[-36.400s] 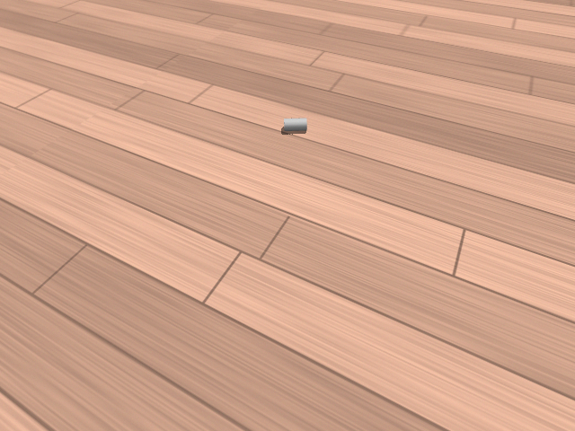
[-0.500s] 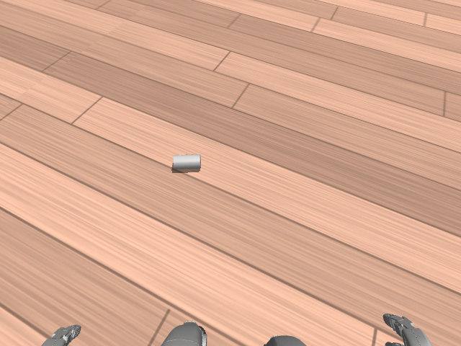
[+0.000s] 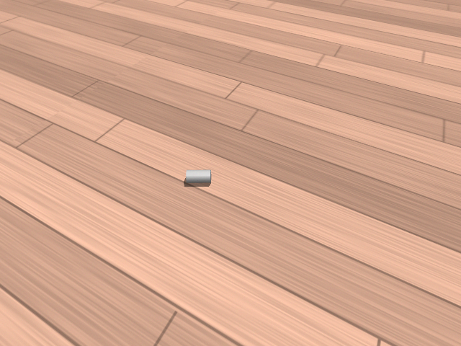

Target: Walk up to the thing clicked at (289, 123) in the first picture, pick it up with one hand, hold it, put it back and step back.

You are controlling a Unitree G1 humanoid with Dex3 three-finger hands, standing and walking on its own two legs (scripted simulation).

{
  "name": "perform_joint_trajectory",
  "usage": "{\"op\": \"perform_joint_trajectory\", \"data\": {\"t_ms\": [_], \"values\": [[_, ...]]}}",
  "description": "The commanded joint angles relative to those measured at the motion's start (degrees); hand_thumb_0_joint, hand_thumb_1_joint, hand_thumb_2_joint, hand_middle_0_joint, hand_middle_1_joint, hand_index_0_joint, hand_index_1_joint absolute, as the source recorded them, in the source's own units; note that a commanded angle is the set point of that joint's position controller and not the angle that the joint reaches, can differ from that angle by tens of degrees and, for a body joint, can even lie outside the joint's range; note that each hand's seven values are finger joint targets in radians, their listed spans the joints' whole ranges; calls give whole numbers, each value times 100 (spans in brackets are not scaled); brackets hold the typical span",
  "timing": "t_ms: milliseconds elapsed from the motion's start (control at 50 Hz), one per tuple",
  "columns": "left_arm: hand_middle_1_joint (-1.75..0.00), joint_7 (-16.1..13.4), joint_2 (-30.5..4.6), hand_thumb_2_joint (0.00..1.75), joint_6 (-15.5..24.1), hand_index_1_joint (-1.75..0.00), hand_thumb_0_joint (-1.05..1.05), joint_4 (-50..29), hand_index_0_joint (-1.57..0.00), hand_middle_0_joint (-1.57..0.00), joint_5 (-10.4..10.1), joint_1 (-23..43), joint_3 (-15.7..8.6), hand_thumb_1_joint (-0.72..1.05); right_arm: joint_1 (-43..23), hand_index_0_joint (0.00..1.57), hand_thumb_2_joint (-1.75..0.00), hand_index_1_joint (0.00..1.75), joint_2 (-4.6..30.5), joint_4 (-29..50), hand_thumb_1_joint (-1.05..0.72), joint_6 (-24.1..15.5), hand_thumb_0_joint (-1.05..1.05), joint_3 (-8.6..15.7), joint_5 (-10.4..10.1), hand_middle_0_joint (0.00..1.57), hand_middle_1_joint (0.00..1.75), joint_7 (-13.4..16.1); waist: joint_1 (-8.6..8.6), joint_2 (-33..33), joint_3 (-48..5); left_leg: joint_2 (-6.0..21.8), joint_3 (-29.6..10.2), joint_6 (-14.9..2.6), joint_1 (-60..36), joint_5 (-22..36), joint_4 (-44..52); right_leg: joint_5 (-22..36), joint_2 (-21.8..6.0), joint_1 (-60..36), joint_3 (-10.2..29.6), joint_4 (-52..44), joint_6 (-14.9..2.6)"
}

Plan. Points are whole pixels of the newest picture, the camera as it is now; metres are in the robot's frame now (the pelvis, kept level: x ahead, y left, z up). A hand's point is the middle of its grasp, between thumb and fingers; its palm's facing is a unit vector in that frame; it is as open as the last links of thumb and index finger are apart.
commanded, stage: step back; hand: left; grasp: from above
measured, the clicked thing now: (198, 176) +1.08 +0.22 -0.73
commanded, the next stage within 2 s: stand in 0.74 s
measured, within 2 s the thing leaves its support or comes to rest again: neither
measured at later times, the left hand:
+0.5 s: hand out of the picture +0.10 +0.28 -0.16, palm faces +0.03 -0.93 -0.36, open 7.4 cm
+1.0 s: hand out of the picture +0.14 +0.26 -0.14, palm faces -0.03 -0.94 -0.34, open 7.4 cm
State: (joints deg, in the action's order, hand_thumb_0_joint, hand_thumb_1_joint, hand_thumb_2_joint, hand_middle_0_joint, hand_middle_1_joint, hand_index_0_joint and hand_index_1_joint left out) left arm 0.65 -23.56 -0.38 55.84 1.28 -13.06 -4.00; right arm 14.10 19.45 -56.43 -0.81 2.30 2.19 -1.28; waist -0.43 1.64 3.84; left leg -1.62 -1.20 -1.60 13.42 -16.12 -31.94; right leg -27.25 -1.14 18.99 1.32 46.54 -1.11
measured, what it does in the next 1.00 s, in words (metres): steps on the spot: left foot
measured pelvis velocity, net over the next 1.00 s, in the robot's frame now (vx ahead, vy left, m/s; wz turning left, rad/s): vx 0.05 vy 0.01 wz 0.00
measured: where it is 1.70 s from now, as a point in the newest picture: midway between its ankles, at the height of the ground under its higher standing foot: outside the picture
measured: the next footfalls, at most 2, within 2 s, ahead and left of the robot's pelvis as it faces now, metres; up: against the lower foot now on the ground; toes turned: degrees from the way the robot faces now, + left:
left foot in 0.36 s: +0.12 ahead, +0.13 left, +0.00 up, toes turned +1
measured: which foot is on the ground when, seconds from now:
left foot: down 0.00-0.12, up 0.14-0.34, down 0.36-1.00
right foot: down 0.00-1.00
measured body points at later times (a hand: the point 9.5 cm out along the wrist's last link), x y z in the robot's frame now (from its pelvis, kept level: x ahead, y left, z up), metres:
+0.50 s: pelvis +0.04 +0.01 +0.00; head +0.07 +0.02 +0.44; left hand +0.10 +0.33 -0.13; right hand +0.15 -0.29 -0.12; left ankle +0.08 +0.13 -0.73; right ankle +0.02 -0.13 -0.73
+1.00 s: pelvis +0.05 +0.01 +0.02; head +0.06 +0.01 +0.47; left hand +0.14 +0.31 -0.12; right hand +0.15 -0.29 -0.11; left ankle +0.08 +0.13 -0.73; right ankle +0.02 -0.13 -0.73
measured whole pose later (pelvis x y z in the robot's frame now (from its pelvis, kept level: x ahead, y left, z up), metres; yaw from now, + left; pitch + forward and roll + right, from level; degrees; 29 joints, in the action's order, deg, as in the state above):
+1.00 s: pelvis +0.05 +0.01 +0.02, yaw +0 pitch -2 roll +0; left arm 0.1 -20.0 1.6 64.6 0.5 -4.3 -0.1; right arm 2.5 19.4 -65.0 -0.7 0.7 0.2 -0.8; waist 0.1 0.3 3.8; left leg 1.1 1.3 0.4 9.7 -8.5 -20.5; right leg -13.2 -1.3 4.0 0.4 19.6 1.4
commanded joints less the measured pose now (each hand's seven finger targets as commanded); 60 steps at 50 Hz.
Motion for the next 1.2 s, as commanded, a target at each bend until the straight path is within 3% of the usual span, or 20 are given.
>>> {"op": "perform_joint_trajectory", "data": {"t_ms": [0,60,80,100,120,140,180,260,320,340,360,380,400,480,520,660,800,840,960,1180], "values": [[-30,15,-935,90,230,-30,0,-343,-20,-20,-9,159,-283,90,-511,20,-90,30,1650,536,-90,-157,0,432,26,20,30,82,66,-1162,-38,1256,-1605,-778,317,-1630,1625,120,48,-150,-212,-822,44],[-30,-70,-879,90,314,-30,0,-100,-20,-20,62,-242,-313,90,-657,20,-90,30,1388,582,-90,-1,0,351,-68,20,30,63,-280,-766,-167,861,-897,-371,1123,-1394,680,913,289,-1633,-378,-2265,-84],[-30,-110,-1088,90,343,-30,0,-73,-20,-20,113,-414,-388,90,-571,20,-90,30,1168,644,-90,14,0,283,-92,20,30,76,-341,-134,-262,525,-611,-185,1620,-1333,-140,386,-164,-2117,494,-2601,-236],[-30,-136,-1593,90,368,-30,0,-68,-20,-20,144,-637,-476,90,-769,20,-90,30,947,767,-90,14,0,236,-94,20,30,105,-535,878,-158,-311,-321,19,2403,-1681,-1450,-1424,-1477,-1887,2703,-3517,-752],[-30,-131,-1768,90,382,-30,0,-249,-20,-20,154,-150,-511,90,-727,20,-90,30,1262,677,-90,20,0,332,-39,20,30,161,-396,484,302,56,-651,73,2104,-1646,-2037,-1908,-2254,-908,3248,-3736,-1208],[-30,-136,-1609,90,418,-30,0,-386,-20,-20,93,100,-484,90,-442,20,-90,30,1403,583,-90,-17,0,353,-82,20,30,147,-237,104,379,186,-808,78,2014,-1306,-2143,-1212,-2105,-947,2900,-3542,-1292],[-30,-160,-1361,90,477,-30,0,-376,-20,-20,51,238,-399,90,-329,20,-90,30,1298,463,-90,-70,0,356,-93,20,30,128,-105,123,269,324,-755,109,1757,-948,-1904,218,-1639,-951,1940,-3235,-1052],[-30,-115,-1225,90,463,-30,0,-388,-20,-20,38,459,-293,90,-247,20,-90,30,1074,366,-90,-103,0,289,-68,20,30,63,-72,663,-119,293,-12,193,570,-744,-713,2311,-1259,-612,720,-2619,-836],[-30,-116,-1104,90,322,-30,0,-398,-20,-20,-50,526,-159,90,-156,20,-90,30,1024,218,-90,-152,0,334,-64,20,30,126,114,458,-375,135,212,107,-493,854,674,3406,-925,-363,279,-1536,-473],[-30,-114,-900,90,290,-30,0,-447,-20,-20,-79,422,-78,90,-157,20,-90,30,1212,226,-90,-171,0,370,-38,20,30,163,122,56,-559,504,-278,-39,-927,1499,676,3157,-703,-87,161,-1233,-256],[-30,-113,-712,90,234,-30,0,-444,-20,-20,-155,419,-33,90,-319,20,-90,30,1475,296,-90,-207,0,379,-30,20,30,199,29,-651,-679,1373,-1458,-377,-626,1510,1017,2062,-197,-45,-49,-848,17],[-30,-140,-893,90,165,-30,0,-320,-20,-20,-189,367,-105,90,-577,20,-90,30,1806,361,-90,-185,0,405,-94,20,30,193,-21,-823,-755,1798,-1777,-962,-70,1148,1059,497,-2,-511,-165,-778,19],[-30,-148,-897,90,161,-30,0,-231,-20,-20,-146,360,-76,90,-793,20,-90,30,1743,339,-90,-169,0,392,-103,20,30,182,-76,-759,-722,1846,-1755,-1025,-39,1195,1037,218,-22,-638,-143,-896,-15],[-30,-153,-1011,90,270,-30,0,64,-20,-20,-87,176,-65,90,-1187,20,-90,30,1340,271,-90,-116,0,233,-163,20,30,198,-166,-810,-733,1080,-681,-245,110,1642,503,1966,-366,-1112,273,-1850,-159],[-30,-138,-1085,90,284,-30,0,60,-20,-20,-87,467,-70,90,-1174,20,-90,30,1257,169,-90,-105,0,197,-171,20,30,198,-25,-550,-671,876,-476,-84,-25,1389,540,2379,-512,-1078,426,-1991,-177],[-30,-161,-1009,90,283,-30,0,243,-20,-20,-68,782,-26,90,-1429,20,-90,30,1168,-116,-90,-102,0,171,-178,20,30,176,6,-148,-837,885,-246,-81,-525,1943,632,2998,-540,-1226,364,-2300,-102],[-30,-122,-875,90,280,-30,0,436,-20,-20,-105,1004,112,90,-1502,20,-90,30,1199,-348,-90,-139,0,98,-181,20,30,123,49,-223,-708,946,-415,-31,-886,1771,1185,2416,-577,-1207,355,-2878,40],[-30,-122,-893,90,294,-30,0,477,-20,-20,-93,1047,121,90,-1537,20,-90,30,1171,-377,-90,-145,0,89,-187,20,30,120,49,-144,-769,945,-388,-4,-932,2009,1206,2671,-628,-1363,339,-2918,43],[-30,-106,-904,90,283,-30,0,600,-20,-20,-85,1064,126,90,-1516,20,-90,30,1168,-506,-90,-128,0,71,-175,20,30,100,43,-170,-475,876,-389,64,-734,959,1568,1736,-610,-1193,373,-3209,49],[-30,-96,-901,90,274,-30,0,620,-20,-20,-98,1071,143,90,-1246,20,-90,30,1221,-642,-90,-158,0,18,-187,20,30,129,104,-172,-680,923,-367,85,-839,1495,1555,2181,-648,-1346,368,-3175,40]]}}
